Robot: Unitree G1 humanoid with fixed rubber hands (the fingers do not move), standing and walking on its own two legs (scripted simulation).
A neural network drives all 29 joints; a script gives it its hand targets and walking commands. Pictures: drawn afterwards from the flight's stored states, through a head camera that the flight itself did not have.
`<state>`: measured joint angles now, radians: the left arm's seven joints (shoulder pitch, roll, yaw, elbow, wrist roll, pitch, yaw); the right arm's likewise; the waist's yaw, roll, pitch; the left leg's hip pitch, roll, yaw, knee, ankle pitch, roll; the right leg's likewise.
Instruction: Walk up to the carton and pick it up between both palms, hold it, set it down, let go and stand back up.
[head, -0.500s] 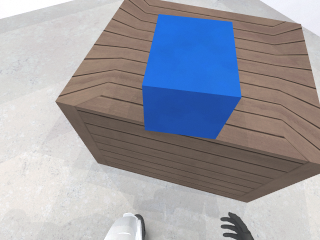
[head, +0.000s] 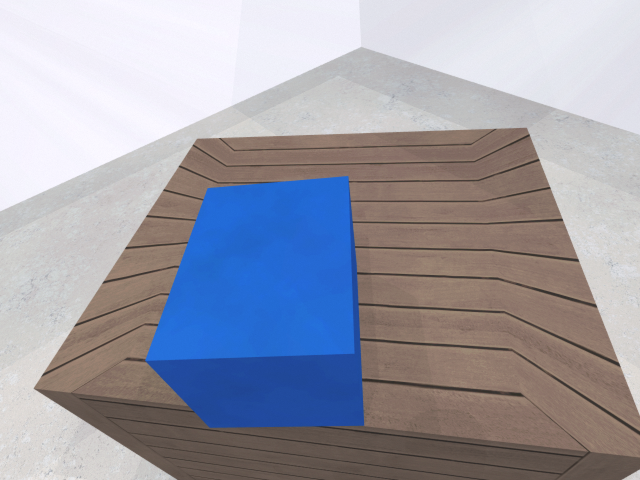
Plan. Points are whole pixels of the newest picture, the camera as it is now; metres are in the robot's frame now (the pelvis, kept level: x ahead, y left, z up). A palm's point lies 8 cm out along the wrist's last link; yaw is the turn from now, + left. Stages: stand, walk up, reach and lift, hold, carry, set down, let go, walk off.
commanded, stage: walk up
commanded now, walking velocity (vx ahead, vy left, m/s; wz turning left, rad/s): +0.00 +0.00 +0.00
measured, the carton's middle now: (280, 298) +0.39 +0.07 -0.01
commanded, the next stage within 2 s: none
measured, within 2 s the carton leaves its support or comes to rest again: neither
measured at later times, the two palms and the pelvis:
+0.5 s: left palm out of the picture +0.02 +0.13 -0.14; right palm out of the picture +0.10 -0.28 -0.11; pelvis +0.06 -0.06 +0.02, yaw +0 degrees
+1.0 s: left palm out of the picture +0.02 +0.16 -0.12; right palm out of the picture +0.00 -0.26 -0.12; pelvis +0.05 -0.05 +0.03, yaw -1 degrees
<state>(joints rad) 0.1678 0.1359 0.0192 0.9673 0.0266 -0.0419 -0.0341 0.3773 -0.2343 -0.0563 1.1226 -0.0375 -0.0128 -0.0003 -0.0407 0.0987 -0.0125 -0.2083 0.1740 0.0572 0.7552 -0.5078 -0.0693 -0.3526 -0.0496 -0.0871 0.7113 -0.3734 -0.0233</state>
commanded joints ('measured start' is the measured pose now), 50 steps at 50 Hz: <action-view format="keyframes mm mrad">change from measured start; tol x16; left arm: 1 203 120 -2 71 -53 -39 66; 50 250 226 37 146 20 38 124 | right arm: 1 81 -24 2 -35 52 39 -10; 13 -161 22 27 -74 44 96 -37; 50 -47 -6 15 21 23 66 -43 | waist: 1 20 -543 111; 22 68 184 101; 33 61 -197 145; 46 115 92 131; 50 111 -80 85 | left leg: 1 -157 -104 -89 286 -45 41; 16 -56 -135 -77 -184 120 87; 20 233 -14 -162 -335 705 122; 23 -19 -21 -190 -386 547 146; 45 35 -55 -129 -475 417 121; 47 -297 -145 -2 -50 47 53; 50 -276 -132 -35 231 -31 47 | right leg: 1 123 -165 177 -347 1500 103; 16 370 -232 267 -326 1087 -90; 22 230 -58 112 -402 207 -52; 25 244 -89 157 -390 466 -69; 45 269 -75 139 -469 271 -61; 47 423 -402 448 -418 549 -139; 50 253 -489 421 -473 440 -279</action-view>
